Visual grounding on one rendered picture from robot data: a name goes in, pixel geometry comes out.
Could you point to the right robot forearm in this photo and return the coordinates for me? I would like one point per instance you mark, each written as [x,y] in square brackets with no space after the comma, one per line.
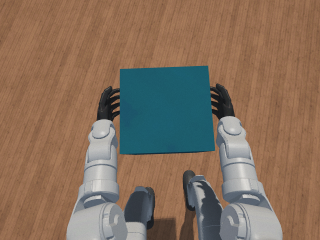
[240,182]

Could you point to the right robot shin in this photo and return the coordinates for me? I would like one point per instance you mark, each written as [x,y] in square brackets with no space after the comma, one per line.
[197,177]

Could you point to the left robot forearm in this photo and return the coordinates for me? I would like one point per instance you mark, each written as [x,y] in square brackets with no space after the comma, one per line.
[100,169]

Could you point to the carton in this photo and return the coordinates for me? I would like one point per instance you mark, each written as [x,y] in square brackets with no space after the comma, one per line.
[165,110]

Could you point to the left robot upper arm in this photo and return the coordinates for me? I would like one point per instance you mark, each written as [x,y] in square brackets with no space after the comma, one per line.
[105,221]

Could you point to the robot left foot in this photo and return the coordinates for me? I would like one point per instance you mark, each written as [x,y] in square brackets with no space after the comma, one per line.
[150,223]

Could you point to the right robot hand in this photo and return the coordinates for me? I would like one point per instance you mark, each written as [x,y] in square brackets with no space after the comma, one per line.
[224,105]

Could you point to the right robot upper arm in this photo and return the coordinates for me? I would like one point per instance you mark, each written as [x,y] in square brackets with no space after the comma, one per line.
[241,221]

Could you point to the left robot hand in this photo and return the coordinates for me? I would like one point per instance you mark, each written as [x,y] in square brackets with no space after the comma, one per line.
[105,109]

